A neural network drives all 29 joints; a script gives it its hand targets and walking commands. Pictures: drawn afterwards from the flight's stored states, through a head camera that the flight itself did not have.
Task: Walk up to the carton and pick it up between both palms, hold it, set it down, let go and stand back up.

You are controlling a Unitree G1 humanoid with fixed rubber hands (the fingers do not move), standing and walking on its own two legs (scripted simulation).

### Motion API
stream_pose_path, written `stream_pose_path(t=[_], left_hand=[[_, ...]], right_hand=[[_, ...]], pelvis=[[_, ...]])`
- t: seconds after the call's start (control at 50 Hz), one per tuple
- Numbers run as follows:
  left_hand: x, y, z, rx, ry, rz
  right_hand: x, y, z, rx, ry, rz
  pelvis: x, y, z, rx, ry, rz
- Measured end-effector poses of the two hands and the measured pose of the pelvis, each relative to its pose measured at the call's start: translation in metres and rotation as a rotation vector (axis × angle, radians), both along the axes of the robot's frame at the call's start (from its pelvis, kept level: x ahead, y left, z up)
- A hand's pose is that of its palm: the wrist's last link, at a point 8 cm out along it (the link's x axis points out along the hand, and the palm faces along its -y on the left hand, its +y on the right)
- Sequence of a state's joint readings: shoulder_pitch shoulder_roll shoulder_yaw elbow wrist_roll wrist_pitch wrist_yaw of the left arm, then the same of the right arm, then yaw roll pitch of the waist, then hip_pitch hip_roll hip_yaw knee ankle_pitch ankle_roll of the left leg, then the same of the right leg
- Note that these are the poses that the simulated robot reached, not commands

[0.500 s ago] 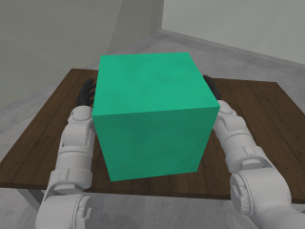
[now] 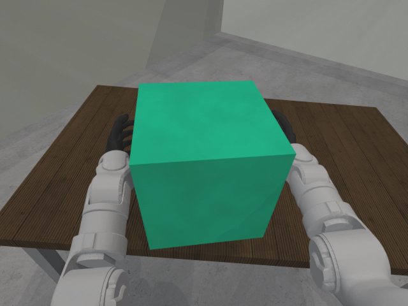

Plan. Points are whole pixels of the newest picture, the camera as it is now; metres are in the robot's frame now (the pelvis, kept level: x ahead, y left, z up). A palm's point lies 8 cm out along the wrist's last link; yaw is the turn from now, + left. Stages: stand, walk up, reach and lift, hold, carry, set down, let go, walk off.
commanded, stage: set down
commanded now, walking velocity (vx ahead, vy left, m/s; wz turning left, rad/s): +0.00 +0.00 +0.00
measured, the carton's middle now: (202, 162) +0.41 +0.01 +0.10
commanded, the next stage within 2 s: none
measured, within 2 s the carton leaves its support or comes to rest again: rests again in 1.30 s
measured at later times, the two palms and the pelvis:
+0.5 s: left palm (123, 161) +0.40 +0.17 +0.11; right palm (280, 150) +0.43 -0.16 +0.12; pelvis +0.01 +0.00 +0.00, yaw +0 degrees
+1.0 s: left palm (126, 169) +0.39 +0.17 +0.09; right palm (280, 155) +0.43 -0.16 +0.11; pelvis +0.01 +0.00 +0.00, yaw +0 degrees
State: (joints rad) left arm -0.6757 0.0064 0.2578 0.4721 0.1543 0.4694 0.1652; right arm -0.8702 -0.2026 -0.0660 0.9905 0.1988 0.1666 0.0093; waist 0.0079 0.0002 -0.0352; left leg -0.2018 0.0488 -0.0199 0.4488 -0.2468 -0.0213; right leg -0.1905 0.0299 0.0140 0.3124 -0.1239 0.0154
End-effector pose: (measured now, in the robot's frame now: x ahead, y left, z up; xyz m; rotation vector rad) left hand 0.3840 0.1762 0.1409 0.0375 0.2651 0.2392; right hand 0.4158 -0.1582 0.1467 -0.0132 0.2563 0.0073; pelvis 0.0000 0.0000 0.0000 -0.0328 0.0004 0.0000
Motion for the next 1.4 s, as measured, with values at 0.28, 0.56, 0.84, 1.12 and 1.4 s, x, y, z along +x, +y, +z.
stream_pose_path(t=[0.28,0.56,0.84,1.12,1.4], left_hand=[[0.008,0.001,-0.021,0.001,0.015,0.006],[0.012,-0.004,-0.038,-0.006,0.021,0.012],[0.009,-0.006,-0.046,-0.002,0.018,0.009],[0.009,-0.007,-0.059,0.002,0.026,0.005],[0.01,-0.009,-0.061,0.006,0.007,0.001]], right_hand=[[0.012,0.001,-0.017,-0.036,0.011,0.021],[0.018,-0.003,-0.029,-0.035,0.016,0.028],[0.015,-0.006,-0.035,-0.055,0.01,0.034],[0.016,-0.007,-0.045,-0.084,0.015,0.042],[0.014,-0.009,-0.051,-0.084,-0.003,0.041]], pelvis=[[0.007,0.0,0.0,0.0,0.051,-0.001],[0.013,-0.003,0.0,-0.001,0.065,-0.002],[0.012,-0.004,0.0,-0.002,0.07,-0.002],[0.013,-0.004,0.0,-0.002,0.084,-0.003],[0.014,-0.004,0.0,-0.002,0.091,-0.003]])
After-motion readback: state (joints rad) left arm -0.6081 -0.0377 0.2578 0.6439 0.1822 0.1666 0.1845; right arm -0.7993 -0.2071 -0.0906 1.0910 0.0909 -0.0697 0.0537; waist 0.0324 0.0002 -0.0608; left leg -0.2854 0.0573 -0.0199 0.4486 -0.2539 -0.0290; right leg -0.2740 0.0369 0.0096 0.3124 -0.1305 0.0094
